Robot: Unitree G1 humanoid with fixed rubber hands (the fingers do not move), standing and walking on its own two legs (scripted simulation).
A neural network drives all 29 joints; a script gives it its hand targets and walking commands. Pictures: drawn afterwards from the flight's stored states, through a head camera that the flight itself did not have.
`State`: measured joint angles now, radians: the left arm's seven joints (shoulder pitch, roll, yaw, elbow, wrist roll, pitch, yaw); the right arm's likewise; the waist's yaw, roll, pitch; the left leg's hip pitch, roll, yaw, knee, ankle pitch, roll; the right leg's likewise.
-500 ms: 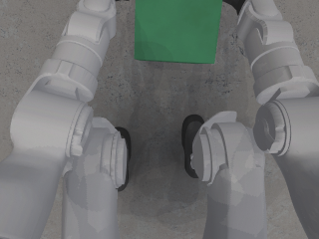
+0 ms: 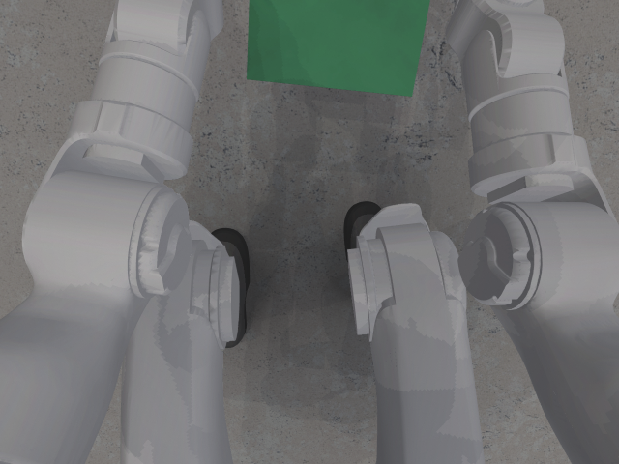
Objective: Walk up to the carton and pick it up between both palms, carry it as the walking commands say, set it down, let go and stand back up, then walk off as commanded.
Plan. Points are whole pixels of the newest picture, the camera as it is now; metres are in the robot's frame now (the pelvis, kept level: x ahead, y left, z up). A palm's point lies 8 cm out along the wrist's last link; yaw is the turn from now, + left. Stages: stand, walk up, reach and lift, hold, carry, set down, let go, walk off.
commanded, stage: reach and lift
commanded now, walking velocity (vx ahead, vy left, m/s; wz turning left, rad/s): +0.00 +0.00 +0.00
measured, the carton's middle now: out of the picture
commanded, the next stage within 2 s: none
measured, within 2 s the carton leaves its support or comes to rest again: neither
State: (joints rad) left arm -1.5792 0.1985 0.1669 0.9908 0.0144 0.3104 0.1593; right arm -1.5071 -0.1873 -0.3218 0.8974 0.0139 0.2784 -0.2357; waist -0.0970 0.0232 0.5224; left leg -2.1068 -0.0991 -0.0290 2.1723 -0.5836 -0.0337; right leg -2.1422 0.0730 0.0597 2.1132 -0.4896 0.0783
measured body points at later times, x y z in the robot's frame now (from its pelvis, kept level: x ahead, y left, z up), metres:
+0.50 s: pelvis -0.01 -0.01 +0.03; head +0.35 -0.03 +0.28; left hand +0.55 +0.06 -0.13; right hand +0.53 -0.18 -0.11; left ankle +0.12 +0.12 -0.35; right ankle +0.15 -0.14 -0.35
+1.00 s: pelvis -0.01 +0.00 +0.07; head +0.34 -0.02 +0.34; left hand +0.54 +0.06 -0.06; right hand +0.52 -0.18 -0.04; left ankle +0.12 +0.12 -0.35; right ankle +0.15 -0.14 -0.35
